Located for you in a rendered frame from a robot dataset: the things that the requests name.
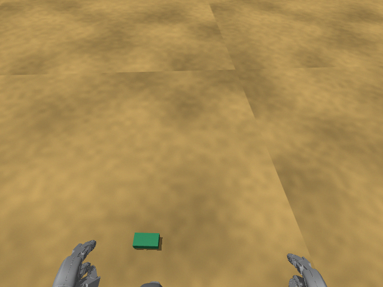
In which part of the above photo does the small box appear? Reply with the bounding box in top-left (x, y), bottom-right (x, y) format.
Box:
top-left (132, 233), bottom-right (160, 249)

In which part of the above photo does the right robot hand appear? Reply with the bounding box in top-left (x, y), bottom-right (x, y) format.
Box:
top-left (287, 254), bottom-right (327, 287)

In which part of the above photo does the left robot hand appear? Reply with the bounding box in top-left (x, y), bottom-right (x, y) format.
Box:
top-left (52, 240), bottom-right (101, 287)

